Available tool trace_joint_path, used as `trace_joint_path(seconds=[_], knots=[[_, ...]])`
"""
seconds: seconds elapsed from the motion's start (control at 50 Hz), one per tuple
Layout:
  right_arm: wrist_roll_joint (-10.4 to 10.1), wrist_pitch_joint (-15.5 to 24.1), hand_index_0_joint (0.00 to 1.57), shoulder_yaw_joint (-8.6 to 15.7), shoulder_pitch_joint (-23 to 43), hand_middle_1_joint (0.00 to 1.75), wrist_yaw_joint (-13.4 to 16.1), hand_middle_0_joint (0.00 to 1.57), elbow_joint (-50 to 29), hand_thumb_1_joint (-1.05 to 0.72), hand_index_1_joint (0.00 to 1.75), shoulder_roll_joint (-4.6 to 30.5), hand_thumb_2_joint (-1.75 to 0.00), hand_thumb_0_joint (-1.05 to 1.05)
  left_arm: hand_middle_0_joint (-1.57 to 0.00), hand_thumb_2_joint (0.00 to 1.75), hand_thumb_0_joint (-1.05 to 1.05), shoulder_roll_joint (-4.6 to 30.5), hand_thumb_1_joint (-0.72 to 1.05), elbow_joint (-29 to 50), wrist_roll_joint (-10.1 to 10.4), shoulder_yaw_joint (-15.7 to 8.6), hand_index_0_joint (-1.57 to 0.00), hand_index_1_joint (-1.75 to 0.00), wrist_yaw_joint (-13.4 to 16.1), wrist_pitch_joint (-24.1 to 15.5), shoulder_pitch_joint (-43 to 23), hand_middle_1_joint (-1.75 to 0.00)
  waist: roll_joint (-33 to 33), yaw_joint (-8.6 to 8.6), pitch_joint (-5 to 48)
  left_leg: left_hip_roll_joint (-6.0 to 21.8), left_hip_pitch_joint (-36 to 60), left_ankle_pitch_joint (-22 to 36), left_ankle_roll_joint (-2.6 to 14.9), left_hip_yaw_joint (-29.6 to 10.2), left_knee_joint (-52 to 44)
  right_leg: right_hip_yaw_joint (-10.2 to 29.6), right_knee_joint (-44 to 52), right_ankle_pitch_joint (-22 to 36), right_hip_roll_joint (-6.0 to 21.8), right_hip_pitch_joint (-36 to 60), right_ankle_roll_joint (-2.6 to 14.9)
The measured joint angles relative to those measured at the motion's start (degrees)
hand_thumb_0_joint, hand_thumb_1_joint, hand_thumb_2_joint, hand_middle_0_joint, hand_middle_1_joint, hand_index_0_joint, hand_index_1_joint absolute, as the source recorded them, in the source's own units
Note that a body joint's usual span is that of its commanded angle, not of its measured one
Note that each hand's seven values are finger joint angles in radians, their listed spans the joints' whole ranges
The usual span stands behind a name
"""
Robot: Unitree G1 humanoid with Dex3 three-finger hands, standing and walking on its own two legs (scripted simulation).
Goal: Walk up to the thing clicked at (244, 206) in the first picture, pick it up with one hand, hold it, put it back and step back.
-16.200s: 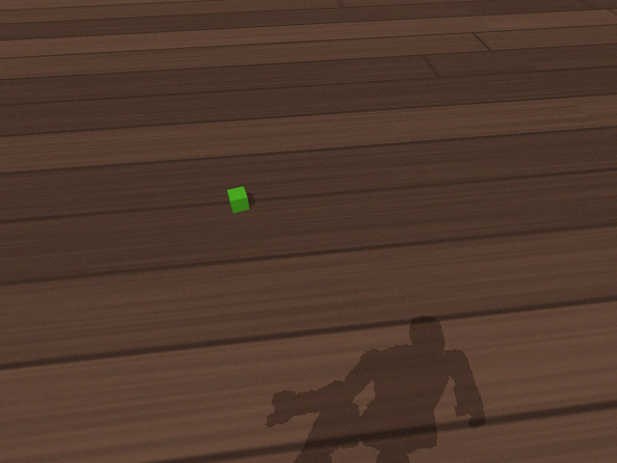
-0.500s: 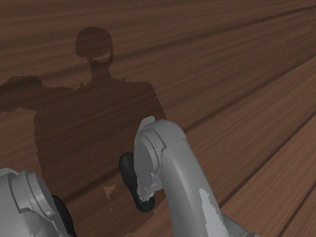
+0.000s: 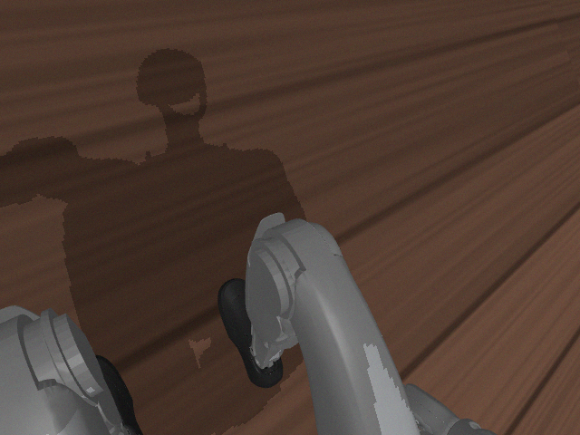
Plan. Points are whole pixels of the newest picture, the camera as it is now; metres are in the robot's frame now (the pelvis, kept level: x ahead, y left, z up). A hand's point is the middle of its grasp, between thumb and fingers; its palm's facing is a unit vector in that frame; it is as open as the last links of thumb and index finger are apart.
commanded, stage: close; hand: left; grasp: from above
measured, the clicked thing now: out of the picture +0.46 +0.33 -0.27
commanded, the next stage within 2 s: settle in 0.26 s
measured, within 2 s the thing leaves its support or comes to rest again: leaves its support in 0.68 s
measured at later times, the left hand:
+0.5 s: hand out of the picture +0.45 +0.33 -0.24, palm faces -0.38 -0.22 -0.90, open 11.0 cm
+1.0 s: hand out of the picture +0.44 +0.35 -0.16, palm faces -0.37 -0.19 -0.91, open 11.0 cm
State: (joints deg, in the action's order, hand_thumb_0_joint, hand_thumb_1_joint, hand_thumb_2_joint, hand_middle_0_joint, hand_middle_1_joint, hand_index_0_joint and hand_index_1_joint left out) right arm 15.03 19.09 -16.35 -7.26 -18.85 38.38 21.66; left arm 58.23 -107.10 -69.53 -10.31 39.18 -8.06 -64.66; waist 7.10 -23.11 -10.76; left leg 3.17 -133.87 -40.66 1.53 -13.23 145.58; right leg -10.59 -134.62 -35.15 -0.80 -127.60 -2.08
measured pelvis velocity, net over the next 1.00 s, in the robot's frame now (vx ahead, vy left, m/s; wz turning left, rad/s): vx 0.01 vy -0.01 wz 0.07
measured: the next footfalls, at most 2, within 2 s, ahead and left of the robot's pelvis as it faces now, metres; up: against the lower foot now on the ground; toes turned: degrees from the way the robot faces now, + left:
none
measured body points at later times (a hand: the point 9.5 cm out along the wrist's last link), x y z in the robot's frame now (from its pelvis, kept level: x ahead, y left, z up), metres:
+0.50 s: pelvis +0.00 +0.00 +0.00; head +0.28 +0.12 +0.34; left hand +0.46 +0.34 -0.19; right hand +0.03 -0.25 -0.05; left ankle +0.07 +0.12 -0.27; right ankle +0.13 -0.12 -0.27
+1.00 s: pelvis +0.01 -0.01 +0.02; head +0.24 +0.08 +0.39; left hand +0.46 +0.36 -0.10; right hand +0.09 -0.26 -0.08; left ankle +0.07 +0.12 -0.27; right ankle +0.13 -0.12 -0.27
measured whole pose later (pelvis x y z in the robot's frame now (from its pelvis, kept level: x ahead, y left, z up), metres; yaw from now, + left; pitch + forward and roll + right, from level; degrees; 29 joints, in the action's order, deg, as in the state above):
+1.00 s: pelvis +0.01 -0.01 +0.02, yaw +4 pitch +33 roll -10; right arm 9.6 13.3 -6.6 -8.4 -19.4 41.4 19.7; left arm 44.1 -87.1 -62.2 -8.2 25.7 -0.1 -55.7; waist -0.9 -16.4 0.8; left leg 2.6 -133.9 -41.0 0.9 -8.8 140.9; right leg -7.1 -133.6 -37.3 0.5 -129.7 -0.8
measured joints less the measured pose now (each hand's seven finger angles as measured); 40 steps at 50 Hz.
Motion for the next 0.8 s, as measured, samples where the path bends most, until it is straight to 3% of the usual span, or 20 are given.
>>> trace_joint_path(seconds=[0.58, 0.68, 0.8], knots=[[-0.11, -1.23, 0.2, 0.48, -1.82, 0.3, 0.4, 0.2, 0.46, -0.92, 0.3, -0.72, -0.9, 0.0, -0.57, 0.81, 0.02, -0.84, -0.24, 3.95, 1.12, -0.83, -0.59, -0.77, -2.01, 1.45, 1.46, -0.78, -0.37, 0.13, 0.83, -0.21, -0.16, -0.2, -0.28, -0.01, -0.69, -0.05, 0.58, -0.35, 0.11, -0.16, 0.22], [-0.58, -1.02, 0.2, 2.24, -2.5, 0.3, -0.07, 0.2, 1.14, -0.92, 0.3, -0.94, -0.9, 0.0, -0.57, 0.81, 0.02, -2.33, -0.24, 8.72, 1.5, -2.35, -0.6, -0.76, -3.05, 2.42, 3.09, -0.79, -0.84, 0.82, 2.04, -0.4, -0.6, -0.6, -0.48, 0.12, -0.65, 0.05, 0.31, -0.94, 0.32, -0.65, 0.41], [-2.11, -2.23, 0.2, 5.65, -3.46, 0.3, -1.13, 0.2, 3.0, -0.92, 0.3, -1.71, -0.9, 0.0, -0.58, 0.8, 0.02, -7.95, -0.24, 18.45, 3.32, -1.14, -0.61, -0.74, -5.58, 4.62, 7.45, -0.79, -3.32, 3.31, 6.58, -0.48, -1.03, -1.56, -0.81, 1.29, -1.66, 0.96, 0.28, -2.31, 0.7, -1.74, 0.85]])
